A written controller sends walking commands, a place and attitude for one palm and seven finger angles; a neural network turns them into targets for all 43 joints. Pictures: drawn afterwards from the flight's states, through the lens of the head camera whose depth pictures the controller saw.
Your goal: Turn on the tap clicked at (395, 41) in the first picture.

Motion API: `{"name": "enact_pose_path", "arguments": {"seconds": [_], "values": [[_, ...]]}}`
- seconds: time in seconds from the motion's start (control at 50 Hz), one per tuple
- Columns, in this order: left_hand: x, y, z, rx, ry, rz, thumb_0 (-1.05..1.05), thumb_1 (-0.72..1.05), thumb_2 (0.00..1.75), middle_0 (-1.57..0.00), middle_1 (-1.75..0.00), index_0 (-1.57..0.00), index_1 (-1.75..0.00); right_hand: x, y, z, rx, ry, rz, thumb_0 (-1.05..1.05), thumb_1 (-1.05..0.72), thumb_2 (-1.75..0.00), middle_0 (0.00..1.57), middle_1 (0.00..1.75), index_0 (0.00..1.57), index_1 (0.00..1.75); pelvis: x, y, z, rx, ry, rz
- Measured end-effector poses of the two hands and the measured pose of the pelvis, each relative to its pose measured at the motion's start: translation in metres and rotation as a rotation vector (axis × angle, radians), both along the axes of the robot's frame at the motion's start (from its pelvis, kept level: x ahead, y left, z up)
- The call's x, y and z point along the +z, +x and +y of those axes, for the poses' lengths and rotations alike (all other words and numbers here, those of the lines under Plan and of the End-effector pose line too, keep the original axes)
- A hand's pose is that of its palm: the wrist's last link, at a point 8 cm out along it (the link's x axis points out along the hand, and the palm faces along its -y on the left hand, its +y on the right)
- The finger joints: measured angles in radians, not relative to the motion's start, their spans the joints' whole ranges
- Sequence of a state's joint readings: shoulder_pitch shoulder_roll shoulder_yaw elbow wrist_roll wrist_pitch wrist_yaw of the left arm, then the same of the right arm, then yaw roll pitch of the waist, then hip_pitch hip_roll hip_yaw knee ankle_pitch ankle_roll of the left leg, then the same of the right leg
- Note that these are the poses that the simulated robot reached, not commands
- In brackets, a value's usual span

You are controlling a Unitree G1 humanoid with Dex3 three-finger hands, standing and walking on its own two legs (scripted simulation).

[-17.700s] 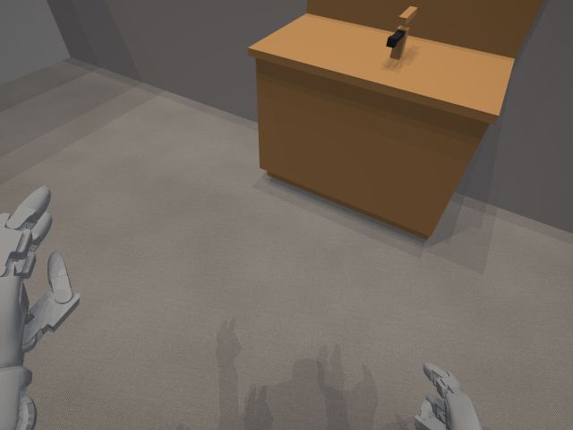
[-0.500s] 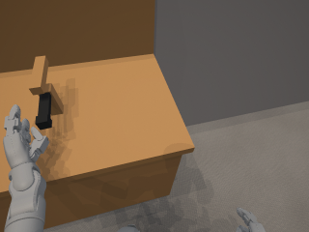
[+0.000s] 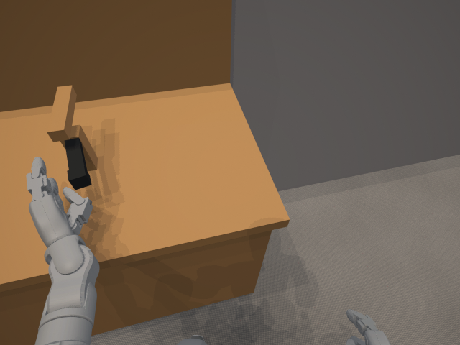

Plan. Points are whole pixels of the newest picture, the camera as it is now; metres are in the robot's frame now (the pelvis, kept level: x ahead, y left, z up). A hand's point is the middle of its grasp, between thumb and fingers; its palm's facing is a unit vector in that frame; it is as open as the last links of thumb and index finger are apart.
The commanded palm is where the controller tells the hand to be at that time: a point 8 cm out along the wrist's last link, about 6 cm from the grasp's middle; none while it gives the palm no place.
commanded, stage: push the lever round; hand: left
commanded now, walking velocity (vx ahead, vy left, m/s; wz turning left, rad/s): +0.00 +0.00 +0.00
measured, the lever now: (79, 177) +0.37 +0.30 +0.08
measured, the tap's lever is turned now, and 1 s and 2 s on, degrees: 12 36 62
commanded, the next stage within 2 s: lift the hand up off the lever in 2.00 s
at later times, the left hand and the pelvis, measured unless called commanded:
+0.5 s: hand (110, 193) +0.35 +0.24 +0.06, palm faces +0.72 -0.69 -0.08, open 7.7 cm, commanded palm +0.31 +0.25 +0.07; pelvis +0.00 -0.01 +0.00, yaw +0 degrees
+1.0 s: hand (124, 185) +0.37 +0.22 +0.07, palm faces +0.79 -0.61 -0.07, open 7.7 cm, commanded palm +0.33 +0.23 +0.07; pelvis +0.00 -0.01 +0.00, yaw +1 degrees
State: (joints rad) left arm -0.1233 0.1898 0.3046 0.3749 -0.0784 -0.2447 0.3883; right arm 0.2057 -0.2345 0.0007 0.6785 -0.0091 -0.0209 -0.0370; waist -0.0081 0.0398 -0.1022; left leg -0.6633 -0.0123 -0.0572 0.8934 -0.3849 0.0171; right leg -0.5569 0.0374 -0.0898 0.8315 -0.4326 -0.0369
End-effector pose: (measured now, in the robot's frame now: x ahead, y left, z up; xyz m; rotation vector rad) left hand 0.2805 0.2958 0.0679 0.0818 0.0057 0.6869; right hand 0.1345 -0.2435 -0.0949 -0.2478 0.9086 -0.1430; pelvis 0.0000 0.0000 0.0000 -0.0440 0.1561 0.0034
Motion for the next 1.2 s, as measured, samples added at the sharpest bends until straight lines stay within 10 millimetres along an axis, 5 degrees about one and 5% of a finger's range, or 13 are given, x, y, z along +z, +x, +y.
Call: {"name": "enact_pose_path", "arguments": {"seconds": [1.2], "values": [[0.002,0.05,-0.075,0.247,-0.044,0.036,0.01,0.93,0.93,-0.15,-0.15,-0.15,-0.15,-0.015,-0.014,-0.009,0.001,0.035,0.096,0.01,-0.91,-0.9,0.2,0.3,0.21,0.3,-0.002,-0.004,-0.014,0.014,0.008,0.022]]}}
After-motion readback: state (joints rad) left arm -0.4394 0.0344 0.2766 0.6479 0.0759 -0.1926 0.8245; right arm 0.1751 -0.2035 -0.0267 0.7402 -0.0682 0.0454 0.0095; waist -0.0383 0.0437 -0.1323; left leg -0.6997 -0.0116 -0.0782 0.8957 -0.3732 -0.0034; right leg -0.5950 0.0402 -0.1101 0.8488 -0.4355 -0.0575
